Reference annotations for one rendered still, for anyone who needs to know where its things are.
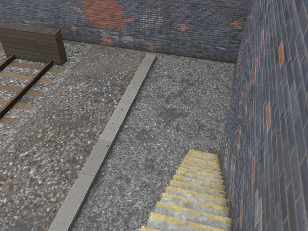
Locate stairs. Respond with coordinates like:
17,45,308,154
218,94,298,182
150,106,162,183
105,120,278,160
141,149,232,231

